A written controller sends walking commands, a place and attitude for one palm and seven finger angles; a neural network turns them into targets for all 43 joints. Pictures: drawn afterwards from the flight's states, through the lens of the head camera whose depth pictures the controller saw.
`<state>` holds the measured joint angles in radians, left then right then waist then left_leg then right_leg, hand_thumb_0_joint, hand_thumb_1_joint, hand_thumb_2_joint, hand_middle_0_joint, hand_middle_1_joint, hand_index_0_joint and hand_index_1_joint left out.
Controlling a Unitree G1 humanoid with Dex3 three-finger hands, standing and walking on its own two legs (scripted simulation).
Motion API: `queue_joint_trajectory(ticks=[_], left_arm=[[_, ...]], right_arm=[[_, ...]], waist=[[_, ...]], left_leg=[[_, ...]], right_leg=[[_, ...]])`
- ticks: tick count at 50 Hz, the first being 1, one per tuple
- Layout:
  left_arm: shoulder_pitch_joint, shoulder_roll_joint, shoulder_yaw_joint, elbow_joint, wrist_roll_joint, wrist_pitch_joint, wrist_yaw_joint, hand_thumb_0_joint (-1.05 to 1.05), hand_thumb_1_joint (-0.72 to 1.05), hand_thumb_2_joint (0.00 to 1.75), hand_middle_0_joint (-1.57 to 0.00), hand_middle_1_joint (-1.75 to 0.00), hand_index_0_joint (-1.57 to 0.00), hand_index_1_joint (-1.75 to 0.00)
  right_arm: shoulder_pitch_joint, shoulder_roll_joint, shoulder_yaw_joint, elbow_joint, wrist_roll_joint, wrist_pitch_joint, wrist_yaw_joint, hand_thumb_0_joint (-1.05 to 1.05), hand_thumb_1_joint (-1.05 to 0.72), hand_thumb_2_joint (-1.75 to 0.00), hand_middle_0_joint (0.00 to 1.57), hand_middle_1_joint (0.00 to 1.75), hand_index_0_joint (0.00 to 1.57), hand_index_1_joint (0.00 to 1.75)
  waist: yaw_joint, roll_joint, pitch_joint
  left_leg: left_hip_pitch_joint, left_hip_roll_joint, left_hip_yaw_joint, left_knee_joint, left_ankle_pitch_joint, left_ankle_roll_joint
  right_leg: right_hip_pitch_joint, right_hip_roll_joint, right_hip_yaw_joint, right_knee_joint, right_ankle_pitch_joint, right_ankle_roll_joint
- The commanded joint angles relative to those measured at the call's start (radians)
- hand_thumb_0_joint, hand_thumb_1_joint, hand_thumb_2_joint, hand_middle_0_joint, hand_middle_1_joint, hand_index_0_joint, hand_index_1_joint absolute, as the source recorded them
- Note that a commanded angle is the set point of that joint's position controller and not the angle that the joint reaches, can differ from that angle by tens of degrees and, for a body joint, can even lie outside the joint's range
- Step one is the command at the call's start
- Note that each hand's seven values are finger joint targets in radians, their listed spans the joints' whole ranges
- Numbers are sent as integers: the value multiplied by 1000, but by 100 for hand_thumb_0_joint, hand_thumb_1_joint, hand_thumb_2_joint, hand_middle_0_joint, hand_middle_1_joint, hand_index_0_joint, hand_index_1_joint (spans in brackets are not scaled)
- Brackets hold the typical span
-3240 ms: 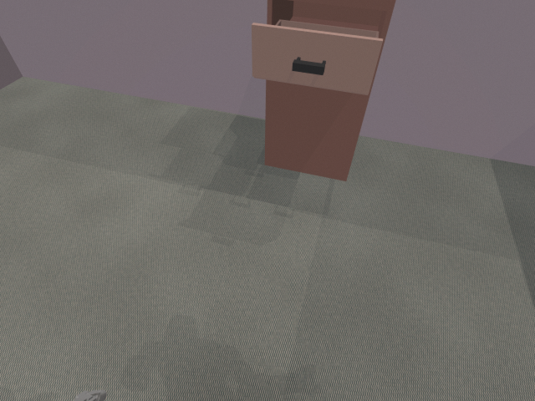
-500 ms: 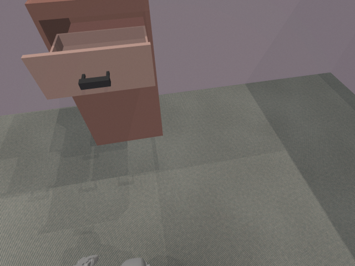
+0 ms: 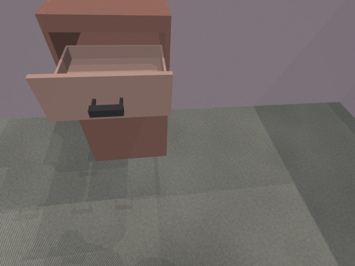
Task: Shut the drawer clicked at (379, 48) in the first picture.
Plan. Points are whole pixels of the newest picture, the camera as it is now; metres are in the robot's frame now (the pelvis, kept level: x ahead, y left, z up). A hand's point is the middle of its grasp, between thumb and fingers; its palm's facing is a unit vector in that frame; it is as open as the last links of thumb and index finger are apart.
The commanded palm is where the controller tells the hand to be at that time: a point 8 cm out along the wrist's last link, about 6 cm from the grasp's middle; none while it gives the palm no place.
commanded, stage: turn to face it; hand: left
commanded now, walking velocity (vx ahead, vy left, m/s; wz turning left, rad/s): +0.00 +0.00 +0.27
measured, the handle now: (107, 105) +0.57 +0.26 +0.00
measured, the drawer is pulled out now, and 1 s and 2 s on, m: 0.28 0.28 0.28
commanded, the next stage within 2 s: take the last steps up to it in 0.18 s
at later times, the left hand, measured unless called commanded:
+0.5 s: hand out of the picture +0.00 +0.17 -0.19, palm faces +0.23 -0.96 -0.17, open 7.4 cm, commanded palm none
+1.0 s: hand (125, 245) +0.20 +0.15 -0.17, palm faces +0.22 -0.95 -0.21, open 7.3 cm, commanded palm none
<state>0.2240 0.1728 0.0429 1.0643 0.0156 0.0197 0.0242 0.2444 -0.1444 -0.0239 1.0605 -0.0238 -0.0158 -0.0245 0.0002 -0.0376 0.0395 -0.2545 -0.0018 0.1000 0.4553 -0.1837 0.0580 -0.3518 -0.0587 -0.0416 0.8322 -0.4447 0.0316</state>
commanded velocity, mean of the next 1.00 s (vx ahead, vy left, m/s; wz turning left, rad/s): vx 0.21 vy -0.01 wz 0.09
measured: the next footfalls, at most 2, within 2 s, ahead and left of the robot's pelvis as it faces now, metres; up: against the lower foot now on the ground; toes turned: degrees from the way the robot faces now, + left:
right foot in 0.14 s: +0.07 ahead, -0.14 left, +0.00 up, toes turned -1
left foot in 0.46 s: +0.04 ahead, +0.10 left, +0.00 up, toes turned +14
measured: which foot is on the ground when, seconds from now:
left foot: down 0.00-0.16, up 0.18-0.44, down 0.46-0.88, up 0.90-1.00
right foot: up 0.00-0.12, down 0.14-0.48, up 0.50-0.86, down 0.88-1.00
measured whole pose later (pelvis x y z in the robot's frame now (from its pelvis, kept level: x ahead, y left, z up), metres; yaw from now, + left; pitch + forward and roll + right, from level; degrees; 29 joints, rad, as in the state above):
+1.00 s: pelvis +0.16 -0.04 -0.01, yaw +10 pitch -2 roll +0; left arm 0.19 0.15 0.06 1.03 0.02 -0.05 0.01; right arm 0.35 -0.16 -0.06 1.15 -0.02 0.00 0.00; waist -0.01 0.03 0.08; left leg -0.34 0.08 0.04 1.13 -0.42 0.02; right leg -0.30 -0.04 -0.16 0.57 -0.24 -0.04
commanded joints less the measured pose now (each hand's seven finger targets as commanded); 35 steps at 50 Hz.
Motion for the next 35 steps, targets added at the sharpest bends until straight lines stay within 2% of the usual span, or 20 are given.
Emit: queue_joint_trajectory(ticks=[1,3,5,6,7,8,9,12,14,15,18,21,22,23,24,25,26,28,30,35], left_arm=[[50,30,2,-49,1,-5,6,0,90,90,-20,-30,-20,-30],[65,40,5,-51,0,-9,8,0,90,90,-20,-30,-20,-30],[118,50,8,-38,0,-18,13,0,90,90,-20,-30,-20,-30],[117,90,12,-43,6,-27,18,0,90,90,-20,-30,-20,-30],[94,147,19,-51,8,-31,20,0,90,90,-20,-30,-20,-30],[75,187,27,-71,6,-30,18,0,90,90,-20,-30,-20,-30],[63,181,30,-83,6,-29,19,0,90,90,-20,-30,-20,-30],[30,142,25,-96,10,-28,19,0,90,90,-20,-30,-20,-30],[45,147,30,-95,15,-30,22,0,90,90,-20,-30,-20,-30],[71,153,30,-84,15,-33,19,0,90,90,-20,-30,-20,-30],[125,161,31,-52,15,-39,9,0,90,90,-20,-30,-20,-30],[88,158,30,-46,3,-36,-3,0,90,90,-20,-30,-20,-30],[79,122,22,-54,-1,-34,-9,0,90,90,-20,-30,-20,-30],[66,73,13,-77,1,-32,-18,0,90,90,-20,-30,-20,-30],[3,56,6,-112,7,-35,-20,0,90,90,-20,-30,-20,-30],[-62,75,13,-123,17,-32,-16,0,90,90,-20,-30,-20,-30],[-81,86,19,-120,15,-34,-25,0,90,90,-20,-30,-20,-30],[-39,77,20,-92,11,-43,-40,0,90,90,-20,-30,-20,-30],[10,61,16,-66,10,-37,-42,0,90,90,-20,-30,-20,-30],[-54,44,14,-85,7,-30,-44,0,90,90,-20,-30,-20,-30]], right_arm=[[25,-164,-40,-43,1,5,-4,0,-90,-90,20,30,20,30],[12,-166,-45,-43,3,11,-2,0,-90,-90,20,30,20,30],[-7,-154,-45,-50,11,14,2,0,-90,-90,20,30,20,30],[-1,-120,-42,-56,18,14,8,0,-90,-90,20,30,20,30],[6,-77,-33,-68,22,17,15,0,-90,-90,20,30,20,30],[-1,-82,-36,-78,15,31,16,0,-90,-90,20,30,20,30],[-31,-93,-42,-82,9,46,16,0,-90,-90,20,30,20,30],[-12,-82,-46,-61,12,49,19,0,-90,-90,20,30,20,30],[-21,-68,-40,-67,15,46,17,0,-90,-90,20,30,20,30],[-27,-59,-35,-71,14,43,17,0,-90,-90,20,30,20,30],[-40,-58,-29,-80,9,26,23,0,-90,-90,20,30,20,30],[54,-71,-24,-45,4,4,21,0,-90,-90,20,30,20,30],[96,-110,-30,-29,3,-6,17,0,-90,-90,20,30,20,30],[157,-185,-49,-14,-5,-8,13,0,-90,-90,20,30,20,30],[201,-245,-59,-13,-9,-3,12,0,-90,-90,20,30,20,30],[214,-226,-58,-2,-12,-7,2,0,-90,-90,20,30,20,30],[192,-195,-49,-7,-8,-11,-3,0,-90,-90,20,30,20,30],[131,-154,-35,-21,-2,-29,-7,0,-90,-90,20,30,20,30],[120,-151,-33,-19,1,-41,-8,0,-90,-90,20,30,20,30],[173,-140,-39,13,0,-46,-8,0,-90,-90,20,30,20,30]], waist=[[-8,170,-41],[7,152,-38],[35,106,-43],[30,7,-35],[11,-128,-18],[11,-216,-12],[27,-253,19],[2,-112,34],[10,-86,0],[22,-97,-22],[42,-126,-40],[-8,-108,-37],[-26,12,-39],[-54,223,-30],[-86,316,16],[-103,321,84],[-87,253,131],[-43,164,114],[-18,161,69],[-30,154,96]], left_leg=[[34,249,-269,-184,170,117],[4,238,-274,-153,163,103],[-50,189,-243,-79,105,54],[-119,126,-192,-2,18,5],[-173,29,-88,80,-121,-50],[-140,4,-48,190,-240,-69],[-142,24,-76,323,-311,-67],[-188,35,-77,517,-277,-75],[-178,39,-65,451,-299,-85],[-170,35,-52,400,-294,-87],[-112,27,-17,243,-259,-79],[117,24,23,-7,-120,-65],[234,85,-67,-80,-116,-42],[310,265,-306,-154,-181,32],[281,394,-490,-261,-269,125],[235,402,-507,-299,-276,152],[199,379,-472,-297,-235,154],[194,329,-346,-282,-58,133],[210,283,-229,-267,95,116],[191,277,-162,-271,139,115]], right_leg=[[17,-1,-6,-88,30,6],[77,11,-12,-190,86,4],[194,0,-6,-388,233,6],[239,-80,92,-477,253,-15],[232,-222,222,-530,259,-74],[149,-317,285,-587,252,-146],[82,-327,294,-617,257,-184],[129,-262,138,-543,519,-187],[198,-254,92,-497,668,-189],[236,-250,86,-492,660,-185],[262,-240,103,-509,455,-173],[112,-184,48,-472,140,-113],[2,-134,9,-389,51,-74],[-155,-34,-84,-208,-30,-26],[-265,16,-110,-28,-143,-13],[-318,-7,-42,121,-135,-23],[-350,-30,0,193,-66,-29],[-311,-55,14,208,40,-24],[-268,-56,-2,189,112,-9],[-224,-60,-33,5,156,-1]])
